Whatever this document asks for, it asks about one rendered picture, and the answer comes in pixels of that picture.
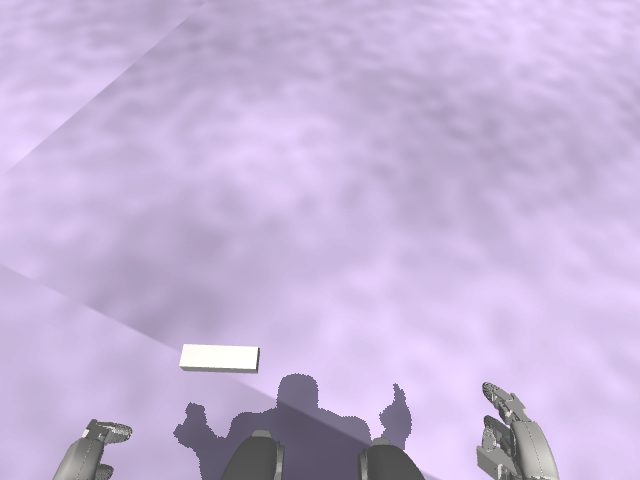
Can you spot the left robot hand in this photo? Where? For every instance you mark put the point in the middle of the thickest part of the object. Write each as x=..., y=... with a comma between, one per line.
x=82, y=459

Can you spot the carton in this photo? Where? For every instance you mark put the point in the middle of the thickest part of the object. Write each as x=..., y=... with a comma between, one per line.
x=217, y=358

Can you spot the right robot hand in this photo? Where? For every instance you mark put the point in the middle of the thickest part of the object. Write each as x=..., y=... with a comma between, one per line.
x=524, y=453

